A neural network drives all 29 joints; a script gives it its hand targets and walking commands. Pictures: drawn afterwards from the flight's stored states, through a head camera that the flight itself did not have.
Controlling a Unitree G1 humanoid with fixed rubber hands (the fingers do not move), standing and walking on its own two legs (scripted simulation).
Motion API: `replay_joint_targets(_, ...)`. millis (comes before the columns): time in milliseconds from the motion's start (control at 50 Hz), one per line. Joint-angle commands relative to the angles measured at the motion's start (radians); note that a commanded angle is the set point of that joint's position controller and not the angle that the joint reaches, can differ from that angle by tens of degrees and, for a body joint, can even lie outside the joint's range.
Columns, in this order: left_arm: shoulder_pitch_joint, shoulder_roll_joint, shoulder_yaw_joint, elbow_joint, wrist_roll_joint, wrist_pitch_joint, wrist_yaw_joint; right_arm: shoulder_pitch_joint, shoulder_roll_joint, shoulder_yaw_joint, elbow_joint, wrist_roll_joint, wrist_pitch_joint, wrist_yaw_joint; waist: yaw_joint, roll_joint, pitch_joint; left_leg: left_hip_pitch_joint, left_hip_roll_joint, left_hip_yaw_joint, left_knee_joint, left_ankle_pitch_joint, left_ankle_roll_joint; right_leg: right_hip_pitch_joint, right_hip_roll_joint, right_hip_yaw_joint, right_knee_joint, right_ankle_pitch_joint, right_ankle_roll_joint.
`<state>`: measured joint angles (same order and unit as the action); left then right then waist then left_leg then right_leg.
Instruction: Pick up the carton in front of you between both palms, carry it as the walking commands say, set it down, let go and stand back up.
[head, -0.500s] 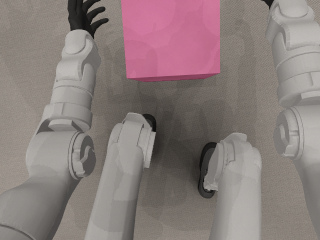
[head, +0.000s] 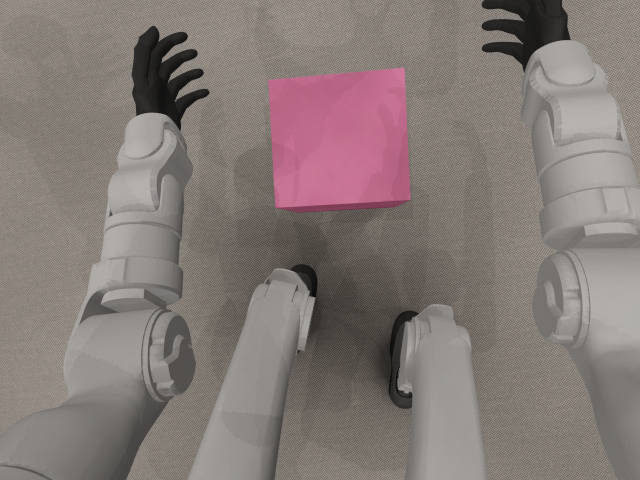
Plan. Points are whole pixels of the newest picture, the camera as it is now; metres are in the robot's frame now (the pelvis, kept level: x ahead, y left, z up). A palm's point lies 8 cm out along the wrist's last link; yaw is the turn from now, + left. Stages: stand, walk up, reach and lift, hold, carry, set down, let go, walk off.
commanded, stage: set down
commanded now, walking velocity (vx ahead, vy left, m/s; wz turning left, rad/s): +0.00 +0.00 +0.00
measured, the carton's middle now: (341, 153) +0.49 +0.08 -0.42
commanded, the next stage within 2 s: let go in 0.22 s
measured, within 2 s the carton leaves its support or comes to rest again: neither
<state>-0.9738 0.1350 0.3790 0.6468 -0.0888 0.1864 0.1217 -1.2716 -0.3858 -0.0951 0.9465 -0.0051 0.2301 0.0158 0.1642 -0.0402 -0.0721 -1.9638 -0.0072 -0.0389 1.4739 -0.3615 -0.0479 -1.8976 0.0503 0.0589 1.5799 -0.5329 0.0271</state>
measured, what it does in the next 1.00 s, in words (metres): rises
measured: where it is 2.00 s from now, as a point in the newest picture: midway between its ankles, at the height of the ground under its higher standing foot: (347, 350)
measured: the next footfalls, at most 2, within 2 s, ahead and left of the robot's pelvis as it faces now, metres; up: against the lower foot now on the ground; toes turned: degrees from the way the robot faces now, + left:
none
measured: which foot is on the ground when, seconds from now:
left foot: down 0.00-1.00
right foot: down 0.00-1.00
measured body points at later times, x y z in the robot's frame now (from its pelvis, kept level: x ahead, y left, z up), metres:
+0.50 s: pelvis +0.04 +0.01 +0.13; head +0.30 +0.01 +0.49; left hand +0.42 +0.25 +0.01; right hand +0.51 -0.15 +0.01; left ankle +0.12 +0.14 -0.51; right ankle +0.06 -0.12 -0.51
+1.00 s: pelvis +0.10 +0.01 +0.22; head +0.21 +0.00 +0.65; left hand +0.28 +0.25 +0.14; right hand +0.36 -0.20 +0.12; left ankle +0.12 +0.14 -0.51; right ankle +0.06 -0.12 -0.51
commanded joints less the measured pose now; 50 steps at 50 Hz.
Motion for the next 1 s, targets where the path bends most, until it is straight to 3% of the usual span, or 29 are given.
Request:
replay_joint_targets(0, -0.15, 0.1, 0.016, -0.112, 0.019, -0.019, -0.011, -0.259, -0.082, -0.035, -0.1, -0.022, -0.021, 0.01, 0.039, -0.134, -1.033, 0.702, -0.064, 0.169, -0.137, 0.355, -0.032, 0.556, 0.054, -0.095, -0.241, 0.282, 0.007)
replay_joint_targets(240, -0.058, 0.041, 0.046, -0.112, 0.1, -0.036, -0.042, -0.15, -0.04, -0.104, -0.07, -0.087, -0.05, 0.044, 0.028, -0.101, -0.955, 0.91, -0.051, 0.147, -0.354, 0.419, -0.032, 0.677, 0.054, -0.081, -0.462, 0.348, 0.01)
replay_joint_targets(320, 0.073, 0.042, 0.029, -0.137, 0.142, -0.051, -0.081, 0.007, 0.018, -0.142, -0.127, -0.128, -0.059, 0.02, 0.01, -0.085, -1.025, 1.038, -0.053, 0.142, -0.405, 0.515, -0.026, 0.787, 0.062, -0.078, -0.528, 0.447, 0.018)
replay_joint_targets(400, 0.231, 0.062, -0.007, -0.193, 0.178, -0.065, -0.136, 0.204, 0.112, -0.166, -0.262, -0.153, -0.07, -0.034, -0.007, -0.062, -1.042, 1.169, -0.058, 0.134, -0.465, 0.555, -0.011, 0.902, 0.066, -0.073, -0.607, 0.507, 0.026)
replay_joint_targets(500, 0.415, 0.116, -0.086, -0.236, 0.179, -0.083, -0.197, 0.425, 0.181, -0.148, -0.439, -0.143, -0.096, -0.098, -0.018, -0.027, -0.869, 1.316, -0.051, 0.108, -0.568, 0.473, 0.015, 0.964, 0.058, -0.077, -0.731, 0.404, 0.024)
replay_joint_targets(600, 0.594, 0.124, -0.173, -0.227, 0.139, -0.117, -0.228, 0.616, 0.193, -0.116, -0.488, -0.114, -0.139, -0.102, -0.036, 0.007, -0.663, 1.467, -0.031, 0.064, -0.666, 0.408, 0.018, 0.981, 0.04, -0.088, -0.832, 0.277, 0.012)
replay_joint_targets(680, 0.756, 0.127, -0.235, -0.236, 0.105, -0.147, -0.227, 0.792, 0.174, -0.097, -0.459, -0.091, -0.18, -0.083, -0.05, 0.045, -0.553, 1.602, -0.02, 0.032, -0.729, 0.438, 0.014, 1.02, 0.035, -0.092, -0.887, 0.264, 0.001)
replay_joint_targets(840, 1.039, 0.127, -0.319, -0.329, 0.056, -0.192, -0.194, 1.11, 0.142, -0.072, -0.454, -0.067, -0.245, -0.048, -0.077, 0.089, -0.399, 1.849, -0.012, -0.004, -0.839, 0.621, 0.001, 1.206, 0.033, -0.079, -1.015, 0.355, -0.019)
replay_joint_targets(980, 1.15, 0.159, -0.327, -0.356, 0.047, -0.197, -0.191, 1.288, 0.131, -0.027, -0.492, -0.045, -0.258, -0.024, -0.125, 0.018, -0.19, 1.865, -0.038, 0.024, -0.968, 0.527, 0.009, 1.496, 0.009, -0.056, -1.142, 0.453, -0.01)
